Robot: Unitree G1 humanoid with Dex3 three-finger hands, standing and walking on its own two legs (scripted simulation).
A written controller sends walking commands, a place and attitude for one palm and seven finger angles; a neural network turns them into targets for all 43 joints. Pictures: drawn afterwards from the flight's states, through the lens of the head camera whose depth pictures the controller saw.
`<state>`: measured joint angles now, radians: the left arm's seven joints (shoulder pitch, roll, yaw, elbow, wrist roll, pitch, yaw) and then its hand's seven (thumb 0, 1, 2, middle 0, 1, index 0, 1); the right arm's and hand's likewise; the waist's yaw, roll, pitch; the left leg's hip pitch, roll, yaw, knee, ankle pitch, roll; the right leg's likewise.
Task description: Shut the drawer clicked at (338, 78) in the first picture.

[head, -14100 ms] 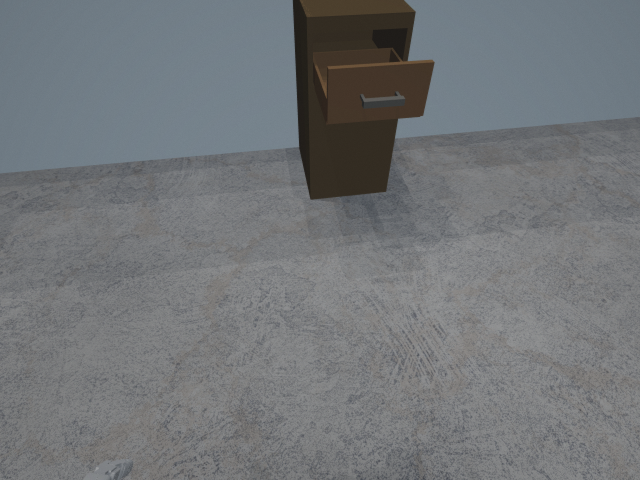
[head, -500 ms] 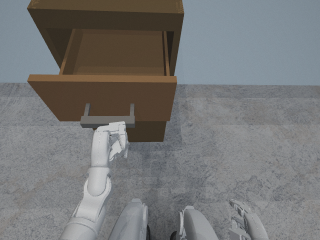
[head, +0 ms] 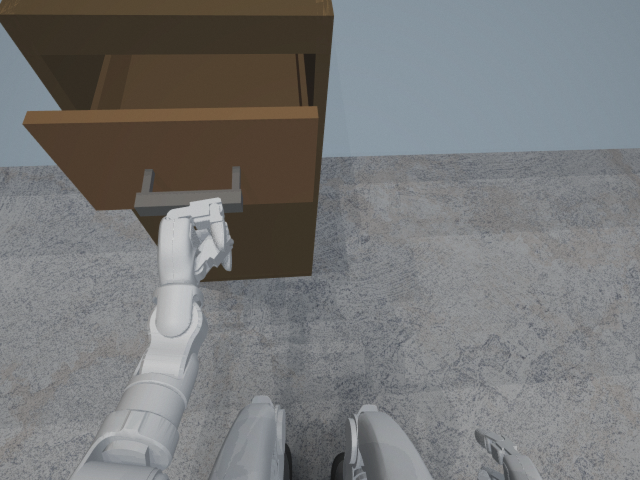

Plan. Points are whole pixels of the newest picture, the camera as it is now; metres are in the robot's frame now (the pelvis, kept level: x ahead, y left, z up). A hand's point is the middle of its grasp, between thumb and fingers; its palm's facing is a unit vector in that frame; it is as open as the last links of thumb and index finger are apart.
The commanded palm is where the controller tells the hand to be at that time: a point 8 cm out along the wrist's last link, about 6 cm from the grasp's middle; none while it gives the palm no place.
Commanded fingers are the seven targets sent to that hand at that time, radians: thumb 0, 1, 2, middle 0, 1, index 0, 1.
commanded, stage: push the drawer shut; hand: left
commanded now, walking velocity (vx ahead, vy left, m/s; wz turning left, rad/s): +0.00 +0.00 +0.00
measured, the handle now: (192, 189) +0.47 +0.17 +0.02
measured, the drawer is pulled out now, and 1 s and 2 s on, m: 0.11 0.00 0.00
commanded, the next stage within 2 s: pull the fist back off the drawer in 1.04 s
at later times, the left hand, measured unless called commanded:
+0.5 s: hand (230, 192) +0.47 +0.12 +0.02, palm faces +0.11 -0.99 -0.02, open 3.4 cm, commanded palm +0.45 +0.16 +0.02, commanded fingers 0.00 0.90 0.90 -1.40 -1.60 -1.40 -1.60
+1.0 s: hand (231, 171) +0.51 +0.13 +0.01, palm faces +0.11 -0.99 -0.03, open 2.9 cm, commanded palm +0.51 +0.16 +0.02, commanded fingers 0.00 0.90 0.90 -1.40 -1.60 -1.40 -1.60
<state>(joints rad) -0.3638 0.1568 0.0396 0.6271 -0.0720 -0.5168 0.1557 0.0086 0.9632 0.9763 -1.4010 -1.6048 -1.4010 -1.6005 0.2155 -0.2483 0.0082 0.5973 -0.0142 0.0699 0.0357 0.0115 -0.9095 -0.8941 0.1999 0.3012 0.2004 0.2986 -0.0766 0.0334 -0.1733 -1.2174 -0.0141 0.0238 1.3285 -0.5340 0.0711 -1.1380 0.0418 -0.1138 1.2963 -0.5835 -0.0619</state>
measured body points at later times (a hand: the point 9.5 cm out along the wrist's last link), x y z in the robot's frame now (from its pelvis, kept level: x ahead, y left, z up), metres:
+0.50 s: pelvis +0.00 +0.00 +0.00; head +0.14 +0.02 +0.42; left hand +0.46 +0.18 +0.02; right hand +0.06 -0.26 -0.13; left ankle +0.04 +0.08 -0.61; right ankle +0.02 -0.09 -0.61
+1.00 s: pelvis -0.01 +0.01 -0.01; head +0.16 +0.04 +0.40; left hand +0.50 +0.18 +0.02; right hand +0.00 -0.25 -0.13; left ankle +0.04 +0.08 -0.61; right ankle +0.02 -0.09 -0.61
